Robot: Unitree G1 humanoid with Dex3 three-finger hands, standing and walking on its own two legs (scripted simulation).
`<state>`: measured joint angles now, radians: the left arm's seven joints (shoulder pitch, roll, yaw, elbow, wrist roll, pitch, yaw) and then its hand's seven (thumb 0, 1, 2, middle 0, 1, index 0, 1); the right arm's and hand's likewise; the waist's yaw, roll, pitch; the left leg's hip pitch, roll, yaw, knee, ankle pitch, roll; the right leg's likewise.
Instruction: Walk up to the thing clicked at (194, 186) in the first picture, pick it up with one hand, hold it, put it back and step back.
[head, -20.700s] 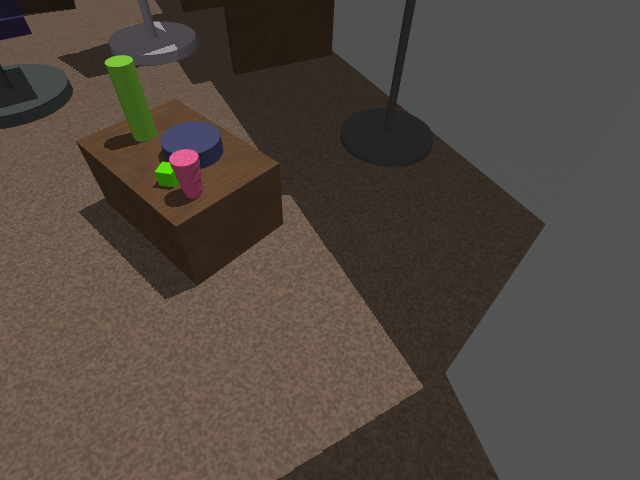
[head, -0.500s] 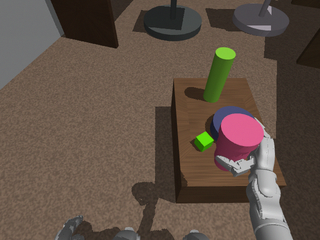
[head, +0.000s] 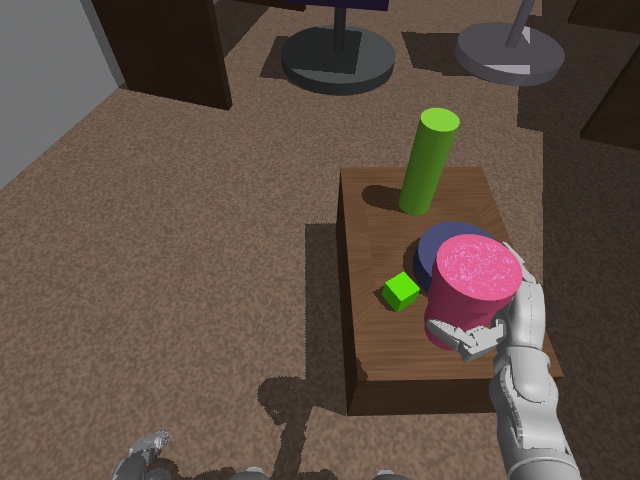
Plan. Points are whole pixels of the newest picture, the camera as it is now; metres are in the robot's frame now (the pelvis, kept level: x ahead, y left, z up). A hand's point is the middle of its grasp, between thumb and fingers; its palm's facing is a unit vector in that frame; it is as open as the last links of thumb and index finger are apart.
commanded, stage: hold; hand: right
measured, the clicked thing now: (460, 301) +0.33 -0.16 +0.04
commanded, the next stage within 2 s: none
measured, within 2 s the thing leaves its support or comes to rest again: neither
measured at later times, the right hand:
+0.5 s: hand (471, 302) +0.32 -0.17 +0.05, palm faces +0.19 +0.98 -0.02, open 11.4 cm
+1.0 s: hand (469, 305) +0.32 -0.17 +0.05, palm faces +0.18 +0.98 -0.02, open 11.4 cm
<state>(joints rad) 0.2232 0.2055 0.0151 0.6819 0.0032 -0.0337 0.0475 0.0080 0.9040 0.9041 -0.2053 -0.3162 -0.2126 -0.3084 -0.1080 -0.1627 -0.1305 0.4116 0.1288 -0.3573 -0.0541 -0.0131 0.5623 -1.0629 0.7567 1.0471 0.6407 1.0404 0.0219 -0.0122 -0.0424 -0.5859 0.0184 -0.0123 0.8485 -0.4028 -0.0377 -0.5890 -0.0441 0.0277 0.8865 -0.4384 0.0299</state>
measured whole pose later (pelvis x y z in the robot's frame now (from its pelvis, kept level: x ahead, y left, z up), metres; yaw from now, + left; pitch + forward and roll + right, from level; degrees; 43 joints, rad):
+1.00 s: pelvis +0.00 +0.00 +0.00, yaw +0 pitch +7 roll +1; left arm 0.22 0.21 0.01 0.68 0.00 -0.06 0.05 0.01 0.90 0.91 -0.21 -0.31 -0.21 -0.31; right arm -0.07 -0.15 -0.12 0.38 0.13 -0.34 -0.05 -0.01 0.56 -1.06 0.75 1.05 0.64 1.05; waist 0.02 -0.01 -0.03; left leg -0.54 0.02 -0.01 0.82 -0.39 -0.04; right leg -0.55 -0.04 0.03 0.86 -0.42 0.03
